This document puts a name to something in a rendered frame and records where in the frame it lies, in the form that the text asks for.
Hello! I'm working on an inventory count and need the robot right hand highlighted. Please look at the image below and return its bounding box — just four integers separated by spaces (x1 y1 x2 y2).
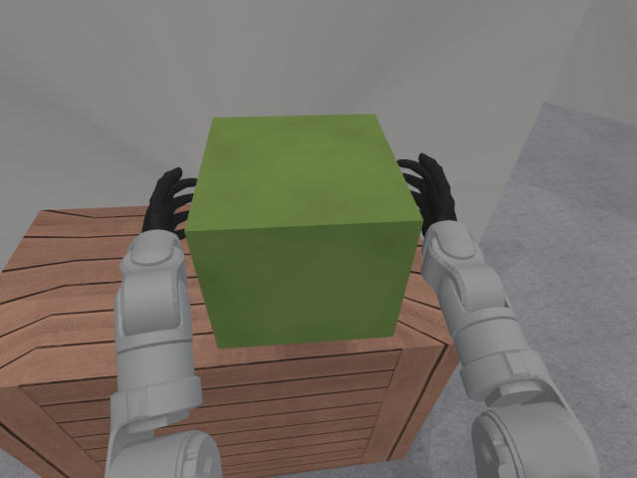
397 153 457 237

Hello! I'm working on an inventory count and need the robot left forearm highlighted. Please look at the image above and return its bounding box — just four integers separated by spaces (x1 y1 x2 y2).
105 230 203 478

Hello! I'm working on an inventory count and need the right robot upper arm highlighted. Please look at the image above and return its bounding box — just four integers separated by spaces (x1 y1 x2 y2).
472 401 601 478

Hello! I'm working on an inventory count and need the left robot upper arm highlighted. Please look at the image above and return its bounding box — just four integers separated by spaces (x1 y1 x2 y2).
107 430 223 478

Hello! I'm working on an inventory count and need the carton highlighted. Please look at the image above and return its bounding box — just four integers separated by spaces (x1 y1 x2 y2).
184 114 424 350

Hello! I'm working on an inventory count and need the pedestal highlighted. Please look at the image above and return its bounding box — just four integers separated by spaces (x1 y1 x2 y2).
0 204 460 478

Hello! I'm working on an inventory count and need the robot right forearm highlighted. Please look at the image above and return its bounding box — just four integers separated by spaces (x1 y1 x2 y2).
421 220 601 477

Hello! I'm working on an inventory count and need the robot left hand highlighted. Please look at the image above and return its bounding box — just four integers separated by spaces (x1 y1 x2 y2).
141 167 197 240

